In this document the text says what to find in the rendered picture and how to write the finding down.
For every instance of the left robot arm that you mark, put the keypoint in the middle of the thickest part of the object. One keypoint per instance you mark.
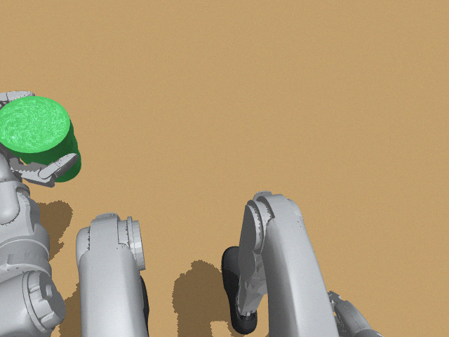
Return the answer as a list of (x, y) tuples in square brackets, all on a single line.
[(30, 304)]

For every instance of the cup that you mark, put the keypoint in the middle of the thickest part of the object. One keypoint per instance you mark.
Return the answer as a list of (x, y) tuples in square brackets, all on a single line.
[(38, 129)]

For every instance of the right robot foot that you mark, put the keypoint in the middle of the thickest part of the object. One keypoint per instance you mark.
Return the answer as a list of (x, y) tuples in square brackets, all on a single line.
[(231, 275)]

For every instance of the right robot hand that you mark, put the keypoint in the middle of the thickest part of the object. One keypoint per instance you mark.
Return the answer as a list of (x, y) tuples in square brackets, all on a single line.
[(349, 320)]

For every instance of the left robot hand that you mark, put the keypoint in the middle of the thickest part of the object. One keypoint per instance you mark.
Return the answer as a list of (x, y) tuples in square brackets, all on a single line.
[(11, 168)]

